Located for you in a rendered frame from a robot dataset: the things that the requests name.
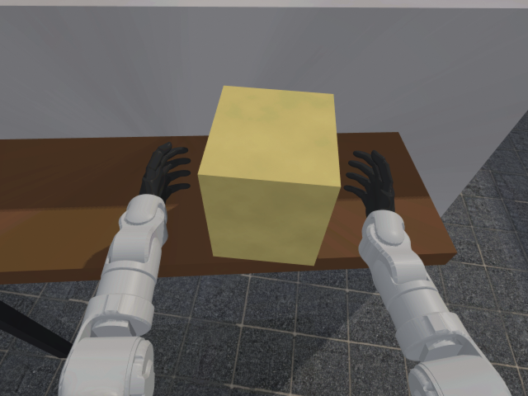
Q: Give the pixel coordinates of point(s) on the robot right hand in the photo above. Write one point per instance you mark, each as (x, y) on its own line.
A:
(379, 194)

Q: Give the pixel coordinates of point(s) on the robot right forearm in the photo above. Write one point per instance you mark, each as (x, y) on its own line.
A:
(426, 329)

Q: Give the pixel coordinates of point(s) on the robot left upper arm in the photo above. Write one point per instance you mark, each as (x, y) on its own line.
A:
(110, 366)

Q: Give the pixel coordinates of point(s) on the robot right upper arm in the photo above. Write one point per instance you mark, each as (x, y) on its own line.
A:
(463, 375)

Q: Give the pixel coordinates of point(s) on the robot left hand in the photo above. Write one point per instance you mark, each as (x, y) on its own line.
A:
(156, 179)

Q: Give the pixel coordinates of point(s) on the carton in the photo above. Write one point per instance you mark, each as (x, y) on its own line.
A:
(270, 177)

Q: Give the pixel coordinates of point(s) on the table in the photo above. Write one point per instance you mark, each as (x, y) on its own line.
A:
(61, 201)

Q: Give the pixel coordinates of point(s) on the robot left forearm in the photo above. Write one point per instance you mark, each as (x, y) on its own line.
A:
(123, 306)

